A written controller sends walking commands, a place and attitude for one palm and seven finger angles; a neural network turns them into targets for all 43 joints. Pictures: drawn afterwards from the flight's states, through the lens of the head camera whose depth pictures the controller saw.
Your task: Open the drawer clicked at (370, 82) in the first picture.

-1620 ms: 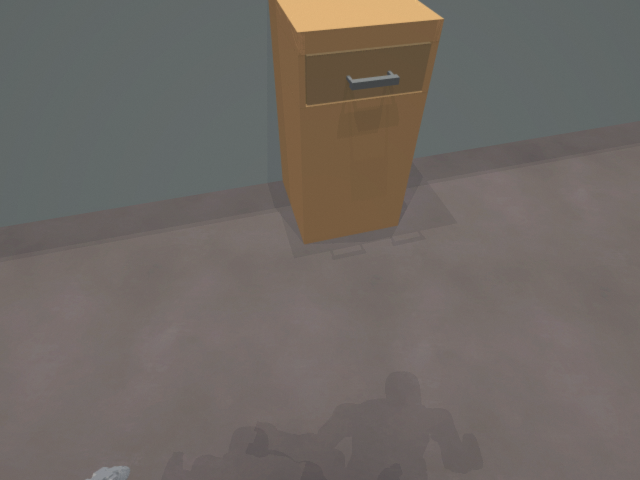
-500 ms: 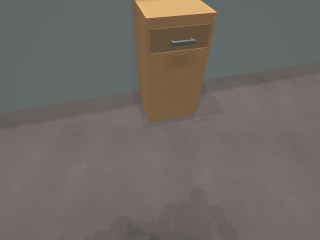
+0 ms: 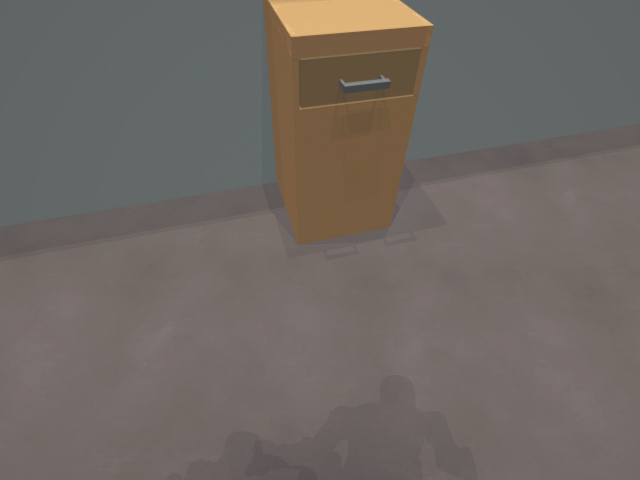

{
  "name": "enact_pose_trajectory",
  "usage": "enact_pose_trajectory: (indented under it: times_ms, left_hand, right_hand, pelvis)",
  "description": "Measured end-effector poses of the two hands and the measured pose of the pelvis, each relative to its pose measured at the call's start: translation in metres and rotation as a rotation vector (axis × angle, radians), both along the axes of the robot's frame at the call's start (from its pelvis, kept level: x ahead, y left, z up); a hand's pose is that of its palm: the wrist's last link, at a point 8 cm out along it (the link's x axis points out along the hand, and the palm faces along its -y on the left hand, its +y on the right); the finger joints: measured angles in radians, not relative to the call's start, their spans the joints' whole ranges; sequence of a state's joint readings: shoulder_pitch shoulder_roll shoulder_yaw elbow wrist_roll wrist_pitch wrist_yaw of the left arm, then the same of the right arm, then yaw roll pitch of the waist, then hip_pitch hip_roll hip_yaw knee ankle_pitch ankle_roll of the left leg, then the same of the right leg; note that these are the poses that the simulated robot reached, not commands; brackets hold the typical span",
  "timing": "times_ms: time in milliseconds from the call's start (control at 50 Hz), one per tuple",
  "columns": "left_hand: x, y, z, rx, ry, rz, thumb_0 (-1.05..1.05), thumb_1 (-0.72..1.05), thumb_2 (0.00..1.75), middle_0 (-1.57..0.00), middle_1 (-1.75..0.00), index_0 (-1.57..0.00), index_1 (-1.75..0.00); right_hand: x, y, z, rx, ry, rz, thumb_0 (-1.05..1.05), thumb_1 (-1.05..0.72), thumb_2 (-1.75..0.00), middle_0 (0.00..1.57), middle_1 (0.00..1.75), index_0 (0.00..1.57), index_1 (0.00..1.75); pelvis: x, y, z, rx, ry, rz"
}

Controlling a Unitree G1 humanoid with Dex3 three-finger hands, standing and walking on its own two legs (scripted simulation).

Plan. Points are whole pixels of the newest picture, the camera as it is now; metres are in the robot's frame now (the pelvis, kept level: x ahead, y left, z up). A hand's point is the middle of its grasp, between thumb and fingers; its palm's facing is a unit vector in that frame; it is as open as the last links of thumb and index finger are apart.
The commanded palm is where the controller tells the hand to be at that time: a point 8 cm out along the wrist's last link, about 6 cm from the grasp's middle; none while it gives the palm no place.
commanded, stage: walk to a spot facing it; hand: left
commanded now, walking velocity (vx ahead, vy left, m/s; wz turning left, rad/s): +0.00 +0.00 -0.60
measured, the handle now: (364, 82) +1.22 -0.06 -0.06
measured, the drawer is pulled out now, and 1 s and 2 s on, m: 0.00 0.00 0.00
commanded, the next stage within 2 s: none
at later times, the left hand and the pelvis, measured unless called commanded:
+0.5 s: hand out of the picture +0.04 +0.15 -0.17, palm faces -0.17 -0.96 -0.23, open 7.4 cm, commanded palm none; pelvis -0.03 -0.03 -0.01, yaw -14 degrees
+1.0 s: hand (255, 444) +0.21 +0.11 -0.17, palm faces -0.51 -0.84 -0.19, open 7.4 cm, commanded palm none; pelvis +0.03 -0.02 -0.01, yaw -32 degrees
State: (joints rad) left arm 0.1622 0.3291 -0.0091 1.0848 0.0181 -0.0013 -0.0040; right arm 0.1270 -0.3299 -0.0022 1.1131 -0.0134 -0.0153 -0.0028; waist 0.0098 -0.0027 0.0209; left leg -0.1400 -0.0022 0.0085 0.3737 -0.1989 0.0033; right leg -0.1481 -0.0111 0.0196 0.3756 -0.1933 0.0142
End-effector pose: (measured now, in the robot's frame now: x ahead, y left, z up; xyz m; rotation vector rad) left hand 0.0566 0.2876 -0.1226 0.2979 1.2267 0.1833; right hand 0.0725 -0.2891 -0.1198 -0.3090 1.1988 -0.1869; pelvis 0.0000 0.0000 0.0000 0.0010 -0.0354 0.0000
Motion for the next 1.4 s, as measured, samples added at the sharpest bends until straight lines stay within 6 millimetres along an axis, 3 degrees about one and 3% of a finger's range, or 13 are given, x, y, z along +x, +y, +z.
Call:
enact_pose_trajectory:
  times_ms: [140, 320, 440, 540, 700, 860, 940, 1000, 1160, 1200, 1260, 1340, 1400]
  left_hand:
    - [-0.003, -0.016, -0.011, -0.018, 0.049, -0.028, 0.00, 0.90, 0.90, -0.20, -0.30, -0.20, -0.30]
    - [-0.007, -0.065, -0.022, -0.046, 0.058, -0.086, 0.00, 0.91, 0.90, -0.20, -0.30, -0.20, -0.30]
    - [-0.014, -0.087, -0.013, -0.076, 0.073, -0.108, 0.00, 0.90, 0.90, -0.20, -0.30, -0.20, -0.30]
    - [-0.006, -0.087, -0.010, -0.089, 0.071, -0.152, 0.00, 0.90, 0.90, -0.20, -0.30, -0.21, -0.30]
    - [0.026, -0.059, -0.019, -0.103, 0.045, -0.230, 0.00, 0.90, 0.90, -0.20, -0.30, -0.21, -0.30]
    - [0.104, -0.062, -0.014, -0.123, -0.008, -0.371, 0.01, 0.91, 0.90, -0.20, -0.30, -0.20, -0.30]
    - [0.143, -0.090, -0.014, -0.130, -0.016, -0.454, 0.01, 0.91, 0.90, -0.19, -0.30, -0.20, -0.30]
    - [0.173, -0.127, -0.017, -0.141, -0.001, -0.534, 0.01, 0.91, 0.90, -0.19, -0.30, -0.20, -0.30]
    - [0.260, -0.280, -0.036, -0.203, -0.063, -0.770, 0.01, 0.91, 0.90, -0.19, -0.30, -0.20, -0.30]
    - [0.274, -0.310, -0.039, -0.220, -0.116, -0.785, 0.01, 0.91, 0.90, -0.19, -0.30, -0.20, -0.30]
    - [0.279, -0.333, -0.034, -0.226, -0.117, -0.782, 0.00, 0.91, 0.90, -0.20, -0.30, -0.20, -0.30]
    - [0.277, -0.339, -0.026, -0.199, -0.057, -0.763, 0.00, 0.91, 0.90, -0.20, -0.30, -0.20, -0.30]
    - [0.293, -0.334, -0.019, -0.168, -0.061, -0.729, -0.02, 0.94, 0.90, -0.20, -0.30, -0.21, -0.30]
  right_hand:
    - [-0.015, 0.010, -0.012, 0.031, -0.022, -0.072, 0.00, -0.90, -0.90, 0.20, 0.30, 0.20, 0.30]
    - [-0.058, 0.008, -0.049, 0.125, 0.012, -0.190, 0.00, -0.90, -0.90, 0.20, 0.30, 0.20, 0.30]
    - [-0.077, 0.005, -0.036, 0.135, 0.024, -0.248, 0.00, -0.90, -0.90, 0.20, 0.30, 0.20, 0.30]
    - [-0.085, 0.004, -0.024, 0.114, -0.015, -0.295, 0.00, -0.90, -0.90, 0.20, 0.30, 0.20, 0.30]
    - [-0.095, 0.016, -0.006, 0.045, -0.108, -0.362, 0.00, -0.90, -0.90, 0.20, 0.30, 0.20, 0.30]
    - [-0.159, 0.049, 0.001, 0.023, -0.014, -0.509, 0.00, -0.90, -0.90, 0.20, 0.30, 0.20, 0.30]
    - [-0.189, 0.068, -0.004, 0.059, 0.072, -0.605, 0.00, -0.90, -0.90, 0.20, 0.30, 0.20, 0.30]
    - [-0.208, 0.084, -0.009, 0.101, 0.142, -0.685, 0.00, -0.90, -0.90, 0.20, 0.30, 0.20, 0.30]
    - [-0.244, 0.107, -0.027, 0.259, 0.369, -0.890, 0.00, -0.90, -0.90, 0.20, 0.30, 0.20, 0.30]
    - [-0.242, 0.097, -0.033, 0.287, 0.402, -0.919, 0.00, -0.90, -0.90, 0.20, 0.30, 0.20, 0.30]
    - [-0.216, 0.062, -0.036, 0.266, 0.354, -0.925, 0.01, -0.90, -0.90, 0.20, 0.30, 0.20, 0.30]
    - [-0.156, -0.002, -0.032, 0.196, 0.178, -0.899, 0.01, -0.91, -0.90, 0.20, 0.29, 0.19, 0.30]
    - [-0.106, -0.044, -0.027, 0.157, 0.051, -0.867, 0.00, -0.91, -0.90, 0.20, 0.29, 0.19, 0.30]
  pelvis:
    - [-0.005, -0.003, -0.007, 0.013, 0.010, -0.068]
    - [-0.017, -0.025, -0.025, 0.019, 0.003, -0.154]
    - [-0.025, -0.029, -0.011, 0.033, 0.026, -0.208]
    - [-0.029, -0.025, -0.005, 0.039, 0.046, -0.266]
    - [-0.022, -0.001, -0.009, 0.018, 0.073, -0.364]
    - [0.000, 0.002, -0.003, -0.004, 0.057, -0.458]
    - [0.016, -0.009, -0.003, -0.002, 0.055, -0.519]
    - [0.029, -0.023, -0.006, 0.000, 0.053, -0.566]
    - [0.065, -0.091, -0.031, 0.007, 0.053, -0.663]
    - [0.072, -0.109, -0.037, 0.008, 0.045, -0.674]
    - [0.084, -0.126, -0.031, -0.003, 0.032, -0.687]
    - [0.106, -0.145, -0.017, -0.006, 0.036, -0.709]
    - [0.125, -0.159, -0.011, -0.008, 0.044, -0.721]
